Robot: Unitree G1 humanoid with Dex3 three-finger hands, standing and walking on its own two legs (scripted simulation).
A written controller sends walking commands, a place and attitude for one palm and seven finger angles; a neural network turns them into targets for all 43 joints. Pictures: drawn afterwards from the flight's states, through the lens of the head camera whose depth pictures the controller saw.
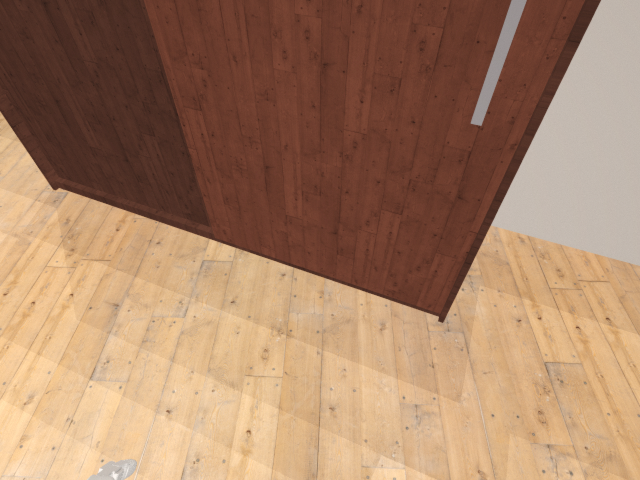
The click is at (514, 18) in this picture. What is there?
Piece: wardrobe's sliding door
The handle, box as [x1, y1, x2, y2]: [471, 0, 526, 125]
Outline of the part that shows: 526,0 511,0 471,123 481,125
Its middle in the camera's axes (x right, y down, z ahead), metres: +0.32 -0.34 +0.69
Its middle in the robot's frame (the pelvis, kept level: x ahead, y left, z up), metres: +0.78 -0.27 +0.19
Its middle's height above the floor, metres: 0.96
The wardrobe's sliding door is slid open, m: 0.00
